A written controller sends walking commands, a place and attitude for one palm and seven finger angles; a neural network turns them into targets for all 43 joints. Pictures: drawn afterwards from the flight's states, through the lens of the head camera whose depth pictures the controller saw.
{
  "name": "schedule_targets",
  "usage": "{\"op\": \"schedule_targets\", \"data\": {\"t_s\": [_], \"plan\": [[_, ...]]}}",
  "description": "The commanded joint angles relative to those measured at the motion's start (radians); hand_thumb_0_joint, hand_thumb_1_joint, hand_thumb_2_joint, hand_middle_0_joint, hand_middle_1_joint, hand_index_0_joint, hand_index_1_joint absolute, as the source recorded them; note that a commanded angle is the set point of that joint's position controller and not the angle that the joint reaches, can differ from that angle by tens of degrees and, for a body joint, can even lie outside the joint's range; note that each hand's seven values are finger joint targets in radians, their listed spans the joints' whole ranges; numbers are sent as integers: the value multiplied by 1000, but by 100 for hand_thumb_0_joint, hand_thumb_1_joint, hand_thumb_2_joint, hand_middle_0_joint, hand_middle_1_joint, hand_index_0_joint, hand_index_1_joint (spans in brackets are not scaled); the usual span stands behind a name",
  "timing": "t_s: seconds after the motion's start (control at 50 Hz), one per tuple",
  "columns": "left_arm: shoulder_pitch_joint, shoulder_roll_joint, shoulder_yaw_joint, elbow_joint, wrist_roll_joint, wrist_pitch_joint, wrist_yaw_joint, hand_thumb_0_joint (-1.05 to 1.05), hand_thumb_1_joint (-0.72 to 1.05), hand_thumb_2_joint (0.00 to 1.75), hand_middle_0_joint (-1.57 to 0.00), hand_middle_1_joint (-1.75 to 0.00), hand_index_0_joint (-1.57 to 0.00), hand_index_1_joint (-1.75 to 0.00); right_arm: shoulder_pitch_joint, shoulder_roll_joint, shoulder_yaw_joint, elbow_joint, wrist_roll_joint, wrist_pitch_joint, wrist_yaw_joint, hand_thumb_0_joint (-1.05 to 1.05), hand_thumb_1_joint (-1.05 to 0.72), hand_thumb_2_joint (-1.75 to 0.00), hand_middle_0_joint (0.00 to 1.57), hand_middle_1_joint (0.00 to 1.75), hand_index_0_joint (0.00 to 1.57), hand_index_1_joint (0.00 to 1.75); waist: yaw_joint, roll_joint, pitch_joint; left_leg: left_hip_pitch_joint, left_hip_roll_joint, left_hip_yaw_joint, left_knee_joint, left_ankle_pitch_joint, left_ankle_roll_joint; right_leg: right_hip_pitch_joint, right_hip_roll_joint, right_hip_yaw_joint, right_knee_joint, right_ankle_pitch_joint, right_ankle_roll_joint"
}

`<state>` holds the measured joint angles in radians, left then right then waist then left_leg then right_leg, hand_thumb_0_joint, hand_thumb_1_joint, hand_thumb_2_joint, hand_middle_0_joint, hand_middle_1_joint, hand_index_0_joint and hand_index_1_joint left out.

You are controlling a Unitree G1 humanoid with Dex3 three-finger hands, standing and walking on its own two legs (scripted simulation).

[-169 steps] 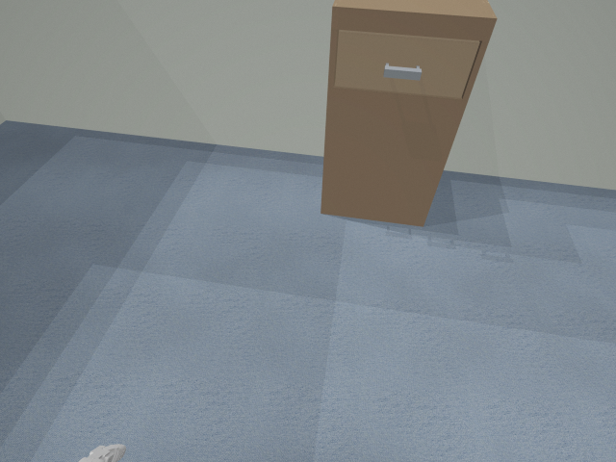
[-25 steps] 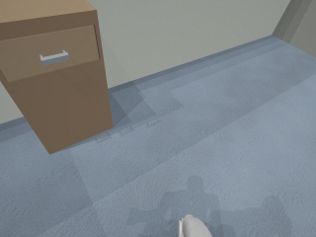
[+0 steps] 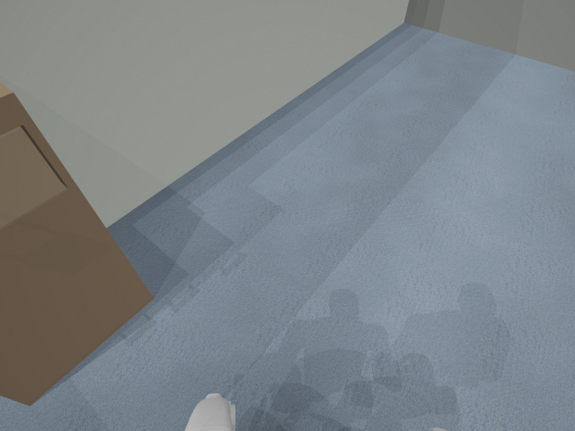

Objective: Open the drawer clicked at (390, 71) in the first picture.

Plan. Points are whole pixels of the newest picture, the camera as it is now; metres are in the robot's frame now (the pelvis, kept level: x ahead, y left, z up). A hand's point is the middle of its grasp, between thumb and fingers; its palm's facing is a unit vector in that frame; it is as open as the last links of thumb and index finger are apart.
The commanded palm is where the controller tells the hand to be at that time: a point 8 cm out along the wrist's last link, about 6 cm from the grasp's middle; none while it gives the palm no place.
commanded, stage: walk to a spot facing it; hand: left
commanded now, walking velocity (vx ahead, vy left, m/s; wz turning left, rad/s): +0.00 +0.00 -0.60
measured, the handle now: out of the picture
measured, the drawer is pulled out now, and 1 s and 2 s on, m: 0.00 0.00 0.00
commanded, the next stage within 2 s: none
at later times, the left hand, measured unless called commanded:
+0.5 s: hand (155, 366) +0.25 +0.25 -0.17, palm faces -0.24 -0.95 -0.20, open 7.4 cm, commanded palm none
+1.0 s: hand (228, 327) +0.31 +0.13 -0.15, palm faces -0.56 -0.79 -0.25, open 7.4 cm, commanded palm none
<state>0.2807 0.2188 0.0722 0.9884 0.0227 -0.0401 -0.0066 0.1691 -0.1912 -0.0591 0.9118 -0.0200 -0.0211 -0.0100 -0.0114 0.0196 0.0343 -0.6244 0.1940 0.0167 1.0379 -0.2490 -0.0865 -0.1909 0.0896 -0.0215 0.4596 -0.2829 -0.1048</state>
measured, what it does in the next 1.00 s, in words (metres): walks ahead, turning right: left foot, then right foot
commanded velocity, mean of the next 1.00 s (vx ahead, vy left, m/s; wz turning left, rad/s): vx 0.00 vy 0.00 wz -0.60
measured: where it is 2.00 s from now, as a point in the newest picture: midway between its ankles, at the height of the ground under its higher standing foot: outside the picture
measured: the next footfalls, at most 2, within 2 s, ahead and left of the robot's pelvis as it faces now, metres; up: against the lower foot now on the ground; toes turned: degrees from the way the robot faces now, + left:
left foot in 0.20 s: +0.19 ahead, +0.17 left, +0.00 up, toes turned +0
right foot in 0.68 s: +0.12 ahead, -0.08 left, +0.00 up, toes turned -33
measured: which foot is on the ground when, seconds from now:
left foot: up 0.00-0.18, down 0.20-0.68, up 0.70-1.00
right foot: down 0.00-0.20, up 0.22-0.66, down 0.68-1.00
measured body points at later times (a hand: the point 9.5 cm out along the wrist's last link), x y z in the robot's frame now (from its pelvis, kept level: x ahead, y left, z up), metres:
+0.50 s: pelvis +0.11 +0.07 +0.00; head +0.15 +0.09 +0.45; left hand +0.26 +0.30 -0.15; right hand +0.12 -0.18 -0.13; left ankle +0.15 +0.17 -0.74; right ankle +0.06 -0.07 -0.66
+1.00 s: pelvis +0.12 +0.03 +0.00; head +0.14 -0.01 +0.45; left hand +0.34 +0.17 -0.13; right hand +0.04 -0.22 -0.15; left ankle +0.21 +0.16 -0.68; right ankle +0.08 -0.05 -0.74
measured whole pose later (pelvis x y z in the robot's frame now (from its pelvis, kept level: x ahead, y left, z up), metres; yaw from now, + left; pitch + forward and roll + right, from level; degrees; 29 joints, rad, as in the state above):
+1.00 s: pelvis +0.12 +0.03 +0.00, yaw -36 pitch +1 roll +1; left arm 0.17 0.19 0.06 0.89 0.02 0.03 0.00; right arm 0.17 -0.22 -0.06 0.91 -0.02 0.06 -0.01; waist -0.01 0.02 0.07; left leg -0.47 0.10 0.04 0.98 -0.38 -0.10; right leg -0.29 0.05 0.03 0.50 -0.23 -0.05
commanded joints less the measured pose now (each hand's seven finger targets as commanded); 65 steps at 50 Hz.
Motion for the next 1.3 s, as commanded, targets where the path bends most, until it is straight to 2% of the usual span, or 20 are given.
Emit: {"op": "schedule_targets", "data": {"t_s": [0.0,0.08,0.14,0.16,0.18,0.2,0.28,0.38,0.62,0.64,0.66,0.68,0.8,1.02,1.1,1.12,1.14,1.16,1.2,1.28], "plan": [[62,133,28,-55,-2,-22,11,0,90,90,-20,-30,-20,-30,-24,-47,-1,-65,-2,-9,8,0,-90,-90,20,30,20,30,36,-163,-4,39,-64,49,-164,21,-11,16,-229,212,-73,638,-70],[87,161,39,-70,-5,4,20,0,90,90,-20,-30,-20,-30,-109,-72,4,-97,6,-12,0,0,-90,-90,20,30,20,30,70,-189,-71,118,-131,77,-335,-12,0,138,-229,271,32,825,-45],[36,169,42,-93,-12,19,28,0,90,90,-20,-30,-20,-30,22,-130,-7,-63,5,-15,-18,0,-90,-90,20,30,20,30,-10,-143,-147,446,-129,83,-603,176,20,45,-191,269,193,757,18],[37,134,37,-104,-28,20,27,0,90,90,-20,-30,-20,-30,123,-211,-24,-44,-6,-22,-23,0,-90,-90,20,30,20,30,-47,11,-238,709,59,-73,-620,505,75,-143,-95,193,358,429,77],[94,80,24,-106,-35,16,17,0,90,90,-20,-30,-20,-30,201,-286,-37,-24,-4,-20,-19,0,-90,-90,20,30,20,30,-49,277,-325,902,348,-290,-543,977,211,-350,-19,69,667,-354,128],[109,115,24,-101,-22,23,26,0,90,90,-20,-30,-20,-30,198,-264,-22,-38,6,-6,-16,0,-90,-90,20,30,20,30,-45,190,-293,815,362,-233,-539,1023,254,-335,-75,98,803,-394,136],[14,93,40,-112,0,66,-6,0,90,90,-20,-30,-20,-30,7,-147,3,-72,-4,-4,-20,0,-90,-90,20,30,20,30,15,180,-29,443,196,-20,-691,499,185,-337,-146,35,842,-203,168],[13,52,40,-127,-3,100,-22,0,90,90,-20,-30,-20,-30,-3,-153,-16,-65,0,-1,-17,0,-90,-90,20,30,20,30,27,193,-39,422,164,115,-739,231,181,-325,-171,-30,707,-101,177],[-76,57,31,-178,3,63,-14,0,90,90,-20,-30,-20,-30,100,-197,-58,-18,-8,15,2,0,-90,-90,20,30,20,30,12,133,-108,514,203,256,-477,384,123,-88,-128,-110,94,23,129],[-10,120,40,-159,7,47,-6,0,90,90,-20,-30,-20,-30,121,-178,-52,-26,0,18,8,0,-90,-90,20,30,20,30,49,-8,-151,388,164,281,-297,292,67,98,-184,-27,-32,198,95],[57,252,63,-143,15,34,10,0,90,90,-20,-30,-20,-30,97,-96,-26,-76,4,23,15,0,-90,-90,20,30,20,30,89,-336,-161,66,3,279,-51,-308,5,260,-452,367,-90,573,-10],[89,300,73,-130,-5,44,23,0,90,90,-20,-30,-20,-30,50,-105,-20,-100,6,36,1,0,-90,-90,20,30,20,30,104,-321,-180,5,-44,123,111,-432,0,227,-526,411,-60,803,-108],[-124,163,38,-176,-12,46,32,0,90,90,-20,-30,-20,-30,74,-120,-25,-44,-1,58,-11,0,-90,-90,20,30,20,30,2,-141,-92,82,-47,19,109,-123,-18,44,-315,185,-69,604,-42],[-87,201,50,-161,2,59,21,0,90,90,-20,-30,-20,-30,-14,-105,-19,-90,11,47,-15,0,-90,-90,20,30,20,30,33,-168,-89,201,-131,14,-224,-181,-2,-2,-295,381,-84,399,-80],[-136,186,49,-165,-6,70,21,0,90,90,-20,-30,-20,-30,81,-109,-18,-66,20,31,-27,0,-90,-90,20,30,20,30,-19,-147,-125,429,-154,18,-555,-31,22,-94,-243,408,10,401,-11],[-136,148,42,-179,-15,75,18,0,90,90,-20,-30,-20,-30,124,-145,-22,-57,16,20,-33,0,-90,-90,20,30,20,30,-35,-50,-153,569,-74,-45,-679,21,49,-196,-159,342,98,276,40],[-111,87,31,-197,-24,78,7,0,90,90,-20,-30,-20,-30,108,-239,-37,-71,3,14,-31,0,-90,-90,20,30,20,30,-24,245,-137,652,178,-288,-783,98,122,-390,-16,187,296,-88,110],[-113,103,36,-197,-8,80,3,0,90,90,-20,-30,-20,-30,76,-272,-42,-89,1,24,-27,0,-90,-90,20,30,20,30,-19,286,-82,534,303,-338,-793,139,200,-406,-31,93,529,-294,143],[-62,137,58,-152,6,94,-7,0,90,90,-20,-30,-20,-30,-48,-180,-19,-117,-3,19,-32,0,-90,-90,20,30,20,30,39,202,-29,393,211,-191,-798,128,196,-373,-80,116,717,-181,166],[-69,99,48,-144,1,95,-25,0,90,90,-20,-30,-20,-30,6,-168,-21,-105,-5,8,-32,0,-90,-90,20,30,20,30,16,138,-47,528,109,-6,-713,343,187,-408,-97,48,748,-113,189]]}}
